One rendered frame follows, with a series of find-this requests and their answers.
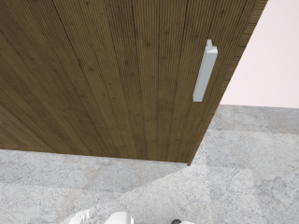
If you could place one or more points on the left robot thigh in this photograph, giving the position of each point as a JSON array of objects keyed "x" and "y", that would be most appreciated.
[{"x": 120, "y": 218}]

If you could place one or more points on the left robot hand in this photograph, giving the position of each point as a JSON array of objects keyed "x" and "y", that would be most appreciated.
[{"x": 81, "y": 217}]

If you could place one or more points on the handle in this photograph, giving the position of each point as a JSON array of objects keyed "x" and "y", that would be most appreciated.
[{"x": 209, "y": 58}]

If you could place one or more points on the wardrobe door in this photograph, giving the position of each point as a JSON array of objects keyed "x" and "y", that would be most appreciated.
[
  {"x": 115, "y": 78},
  {"x": 12, "y": 132}
]

